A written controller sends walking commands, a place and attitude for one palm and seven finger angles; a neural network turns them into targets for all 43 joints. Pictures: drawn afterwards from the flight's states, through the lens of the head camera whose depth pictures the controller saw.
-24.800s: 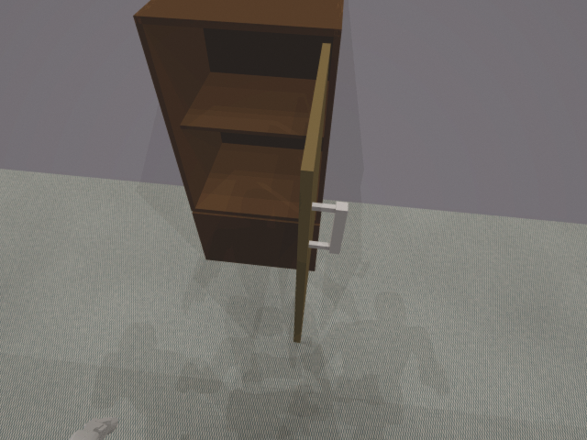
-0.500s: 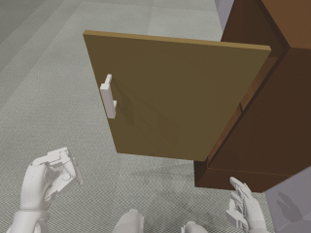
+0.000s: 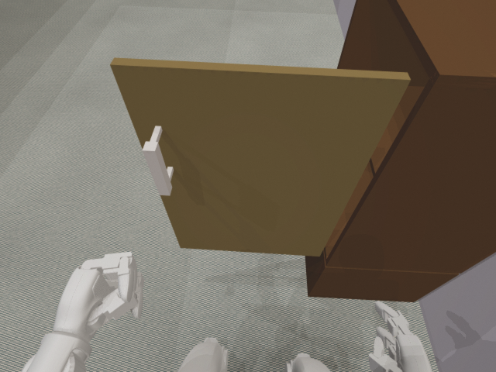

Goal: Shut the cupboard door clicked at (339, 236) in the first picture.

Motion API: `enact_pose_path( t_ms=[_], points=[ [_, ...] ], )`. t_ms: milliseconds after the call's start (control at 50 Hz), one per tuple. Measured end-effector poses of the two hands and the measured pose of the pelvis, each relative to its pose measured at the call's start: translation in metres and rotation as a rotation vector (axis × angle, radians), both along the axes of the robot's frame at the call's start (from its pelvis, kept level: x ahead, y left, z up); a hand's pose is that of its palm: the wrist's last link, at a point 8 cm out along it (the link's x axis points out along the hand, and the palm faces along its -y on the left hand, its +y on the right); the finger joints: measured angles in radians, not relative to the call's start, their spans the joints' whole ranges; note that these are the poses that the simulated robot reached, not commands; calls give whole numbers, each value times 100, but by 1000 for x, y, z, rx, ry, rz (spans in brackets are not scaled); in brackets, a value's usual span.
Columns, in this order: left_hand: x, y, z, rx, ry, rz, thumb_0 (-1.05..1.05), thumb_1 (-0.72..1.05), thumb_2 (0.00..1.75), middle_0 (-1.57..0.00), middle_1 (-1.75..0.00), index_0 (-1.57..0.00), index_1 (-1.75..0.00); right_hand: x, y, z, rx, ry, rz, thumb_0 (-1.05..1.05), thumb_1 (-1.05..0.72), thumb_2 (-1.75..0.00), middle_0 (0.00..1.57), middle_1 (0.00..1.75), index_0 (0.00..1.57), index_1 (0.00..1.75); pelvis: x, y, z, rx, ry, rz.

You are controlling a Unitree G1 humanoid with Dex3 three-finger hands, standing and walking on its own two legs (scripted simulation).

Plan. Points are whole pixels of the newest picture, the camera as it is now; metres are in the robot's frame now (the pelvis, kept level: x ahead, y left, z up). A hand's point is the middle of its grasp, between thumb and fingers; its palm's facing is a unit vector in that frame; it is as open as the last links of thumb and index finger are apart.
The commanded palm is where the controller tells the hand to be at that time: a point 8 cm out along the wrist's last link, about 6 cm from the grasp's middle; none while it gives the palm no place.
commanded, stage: raise the hand and make a fist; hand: left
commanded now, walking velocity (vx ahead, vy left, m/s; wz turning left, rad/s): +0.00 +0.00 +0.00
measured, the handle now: (161, 162) +0.45 +0.19 +0.06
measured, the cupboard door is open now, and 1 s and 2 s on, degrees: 89 89 88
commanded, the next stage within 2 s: bring the fist close to the handle in 0.16 s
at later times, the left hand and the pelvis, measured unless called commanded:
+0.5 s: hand (128, 264) +0.25 +0.19 +0.07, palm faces +0.02 -1.00 -0.04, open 3.1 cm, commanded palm +0.24 +0.23 +0.07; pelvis +0.00 -0.01 -0.01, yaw +1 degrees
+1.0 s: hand (161, 228) +0.31 +0.16 +0.06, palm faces -0.05 -1.00 +0.00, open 3.1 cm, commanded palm +0.31 +0.22 +0.07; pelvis +0.00 +0.00 +0.00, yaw +0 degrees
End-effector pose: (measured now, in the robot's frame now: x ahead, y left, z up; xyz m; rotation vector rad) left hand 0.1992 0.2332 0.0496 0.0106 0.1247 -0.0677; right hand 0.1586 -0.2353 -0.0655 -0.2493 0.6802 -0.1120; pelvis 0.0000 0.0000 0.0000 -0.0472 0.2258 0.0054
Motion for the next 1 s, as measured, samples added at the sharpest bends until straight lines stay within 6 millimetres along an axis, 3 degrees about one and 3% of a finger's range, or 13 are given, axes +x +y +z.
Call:
enact_pose_path(
  t_ms=[140, 280, 340, 460, 600, 740, 800, 900, 1000],
  points=[
    [0, 13, 33, 48, -200, 112, 1, 90, 90, -129, -150, -130, -150, 3, -3, -2, 2, -6, 18, 1, -90, -90, 20, 30, 20, 30, -2, -5, -3, 0, -5, 6],
    [-7, -6, 5, 19, -9, 18, 1, 90, 90, -129, -150, -130, -150, 7, -1, -2, 29, -23, 16, 1, -90, -90, 20, 30, 20, 30, -3, -7, 0, 6, -7, 5],
    [-5, -7, 9, 25, -42, 25, 1, 90, 90, -129, -150, -130, -150, 8, -1, 0, 18, -31, 21, 1, -90, -90, 20, 30, 20, 30, -3, -9, -1, 7, -7, 3],
    [21, 10, 25, 44, -215, 106, 1, 89, 90, -130, -150, -131, -150, 10, -3, -11, 4, -10, 49, 1, -90, -90, 20, 30, 20, 30, -5, -12, -8, -1, 6, 12],
    [48, -5, 3, 7, -43, -12, 1, 90, 90, -129, -150, -130, -150, 1, -6, -11, 11, 28, 5, 1, -90, -90, 20, 30, 20, 30, -1, -8, -2, 2, 13, 4],
    [69, 3, 23, 0, -169, 74, 1, 90, 90, -129, -150, -130, -150, -7, -9, -9, -1, 59, -14, 1, -90, -90, 20, 30, 20, 30, 5, -6, 2, 11, 15, -8],
    [74, 8, 20, 11, -163, 86, 1, 90, 90, -129, -150, -130, -150, -8, -9, -11, 3, 80, -10, 1, -90, -90, 20, 30, 20, 30, 5, -4, 1, 11, 17, -5],
    [79, -7, 7, 5, -79, 14, 1, 90, 90, -129, -150, -130, -150, -9, -8, -13, 8, 93, -19, 1, -90, -90, 20, 30, 20, 30, 5, 0, 3, 7, 14, -1],
    [97, -20, 13, -12, -137, 17, 1, 90, 90, -130, -150, -130, -150, -8, -4, -15, 3, 99, -16, 1, -90, -90, 20, 30, 20, 30, 2, 0, 3, 11, 17, -4]
  ],
)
